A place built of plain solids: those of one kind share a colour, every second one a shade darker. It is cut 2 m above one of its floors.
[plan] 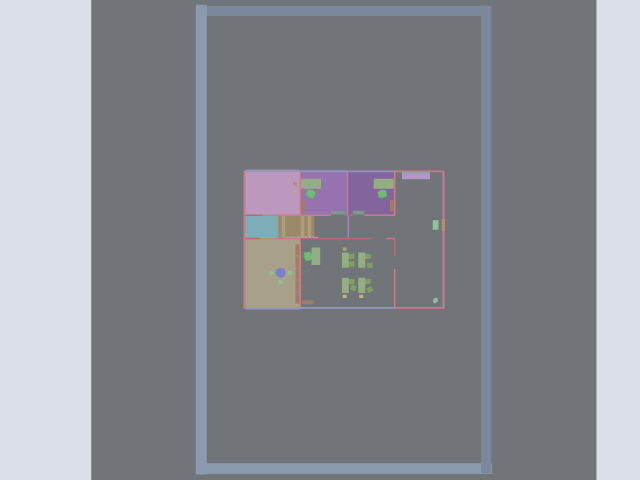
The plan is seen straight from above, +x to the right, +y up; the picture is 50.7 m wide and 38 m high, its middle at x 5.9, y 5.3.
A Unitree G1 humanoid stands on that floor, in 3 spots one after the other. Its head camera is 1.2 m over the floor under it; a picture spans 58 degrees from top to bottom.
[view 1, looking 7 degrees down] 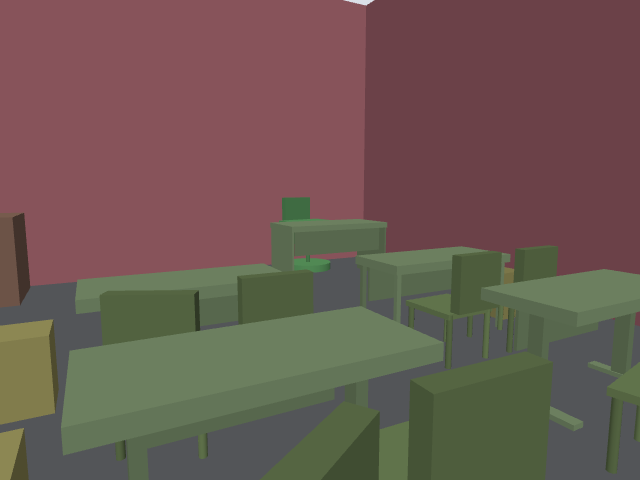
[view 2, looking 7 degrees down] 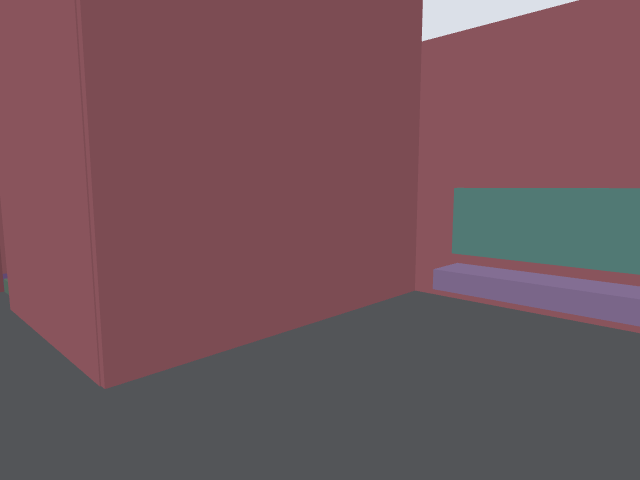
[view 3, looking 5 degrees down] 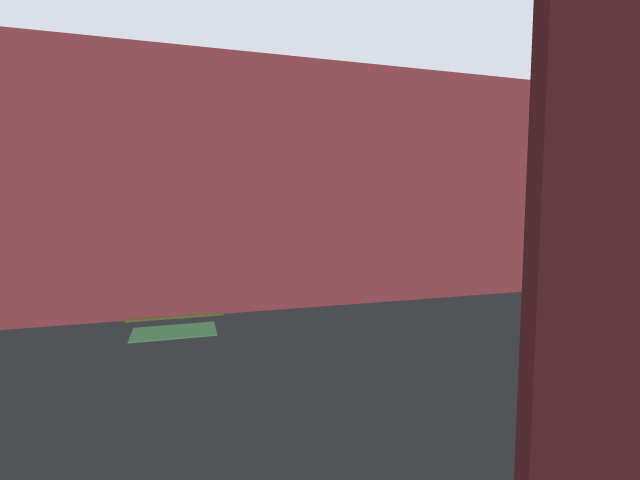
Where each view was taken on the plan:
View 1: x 10.61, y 1.20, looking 152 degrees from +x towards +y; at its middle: desk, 5.43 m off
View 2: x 14.50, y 6.34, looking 134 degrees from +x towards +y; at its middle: wall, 3.82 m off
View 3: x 10.91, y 6.34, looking -17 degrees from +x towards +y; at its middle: wall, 4.92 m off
